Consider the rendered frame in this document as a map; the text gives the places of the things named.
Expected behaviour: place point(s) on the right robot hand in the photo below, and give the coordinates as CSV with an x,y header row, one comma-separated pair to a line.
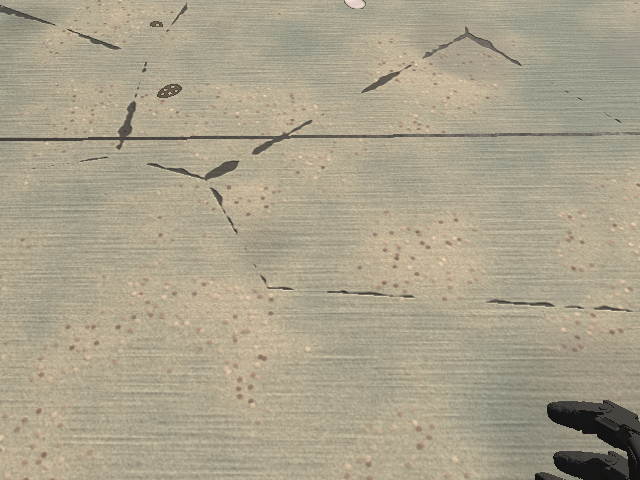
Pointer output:
x,y
614,425

